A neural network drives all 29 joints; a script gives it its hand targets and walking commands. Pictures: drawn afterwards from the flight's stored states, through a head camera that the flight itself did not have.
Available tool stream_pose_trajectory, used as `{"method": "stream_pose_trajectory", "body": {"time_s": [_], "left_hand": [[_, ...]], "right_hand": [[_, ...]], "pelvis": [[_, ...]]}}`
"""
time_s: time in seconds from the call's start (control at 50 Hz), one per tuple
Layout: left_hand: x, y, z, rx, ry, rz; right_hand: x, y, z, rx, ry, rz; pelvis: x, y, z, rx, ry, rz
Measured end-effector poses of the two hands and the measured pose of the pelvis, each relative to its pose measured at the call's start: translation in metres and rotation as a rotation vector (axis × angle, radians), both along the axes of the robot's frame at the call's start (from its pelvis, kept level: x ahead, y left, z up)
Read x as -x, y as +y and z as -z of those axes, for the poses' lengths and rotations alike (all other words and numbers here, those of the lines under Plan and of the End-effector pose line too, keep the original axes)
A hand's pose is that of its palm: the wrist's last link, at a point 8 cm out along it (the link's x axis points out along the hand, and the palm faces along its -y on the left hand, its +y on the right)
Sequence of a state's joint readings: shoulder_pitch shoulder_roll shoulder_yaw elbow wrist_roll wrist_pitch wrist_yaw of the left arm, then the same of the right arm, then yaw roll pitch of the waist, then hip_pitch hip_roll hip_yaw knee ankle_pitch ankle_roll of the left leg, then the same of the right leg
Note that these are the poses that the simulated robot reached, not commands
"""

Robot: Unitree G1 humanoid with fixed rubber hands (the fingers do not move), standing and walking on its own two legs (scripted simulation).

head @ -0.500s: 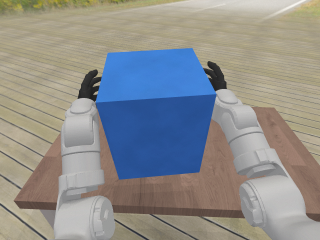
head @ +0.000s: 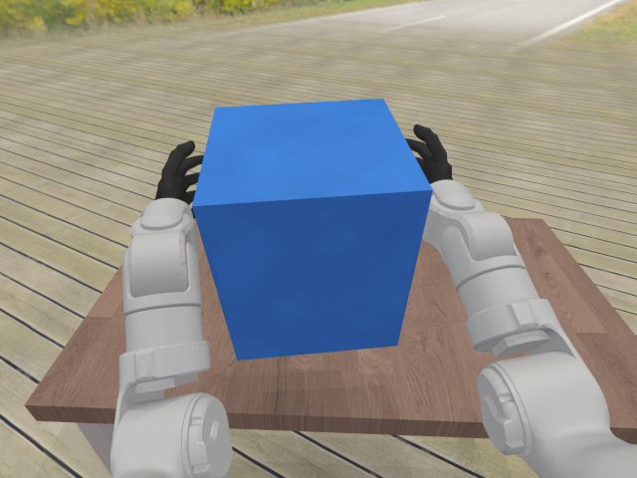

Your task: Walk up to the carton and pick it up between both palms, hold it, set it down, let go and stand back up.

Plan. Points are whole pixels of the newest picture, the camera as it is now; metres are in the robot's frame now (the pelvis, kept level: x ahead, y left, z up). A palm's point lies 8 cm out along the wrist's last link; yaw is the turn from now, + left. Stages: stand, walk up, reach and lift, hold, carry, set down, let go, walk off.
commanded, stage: hold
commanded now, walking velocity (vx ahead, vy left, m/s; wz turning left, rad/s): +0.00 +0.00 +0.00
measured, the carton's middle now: (309, 230) +0.37 -0.01 +0.19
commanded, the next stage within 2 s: none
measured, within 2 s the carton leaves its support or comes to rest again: neither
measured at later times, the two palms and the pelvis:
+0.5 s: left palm (172, 211) +0.36 +0.15 +0.24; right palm (431, 187) +0.36 -0.15 +0.26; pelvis +0.00 +0.00 +0.00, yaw +0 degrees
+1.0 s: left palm (175, 214) +0.36 +0.15 +0.24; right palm (433, 193) +0.36 -0.16 +0.25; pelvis -0.01 +0.00 +0.00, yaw +0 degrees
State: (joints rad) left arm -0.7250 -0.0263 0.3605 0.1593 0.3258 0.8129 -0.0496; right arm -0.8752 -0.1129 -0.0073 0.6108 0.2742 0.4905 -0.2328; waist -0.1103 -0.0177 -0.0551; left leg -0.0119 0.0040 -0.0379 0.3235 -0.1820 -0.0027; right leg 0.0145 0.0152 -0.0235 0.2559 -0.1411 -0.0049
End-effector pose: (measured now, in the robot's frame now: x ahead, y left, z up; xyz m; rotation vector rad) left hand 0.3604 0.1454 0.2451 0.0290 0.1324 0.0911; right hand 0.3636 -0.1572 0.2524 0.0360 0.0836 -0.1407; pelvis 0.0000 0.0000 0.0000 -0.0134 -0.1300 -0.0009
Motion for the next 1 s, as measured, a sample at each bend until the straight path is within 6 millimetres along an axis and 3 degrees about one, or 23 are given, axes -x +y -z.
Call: {"method": "stream_pose_trajectory", "body": {"time_s": [1.0], "left_hand": [[0.002, 0.001, 0.007, 0.005, 0.010, 0.005]], "right_hand": [[0.004, 0.001, 0.003, 0.003, 0.007, 0.002]], "pelvis": [[0.005, 0.000, 0.000, 0.000, 0.000, -0.004]]}}
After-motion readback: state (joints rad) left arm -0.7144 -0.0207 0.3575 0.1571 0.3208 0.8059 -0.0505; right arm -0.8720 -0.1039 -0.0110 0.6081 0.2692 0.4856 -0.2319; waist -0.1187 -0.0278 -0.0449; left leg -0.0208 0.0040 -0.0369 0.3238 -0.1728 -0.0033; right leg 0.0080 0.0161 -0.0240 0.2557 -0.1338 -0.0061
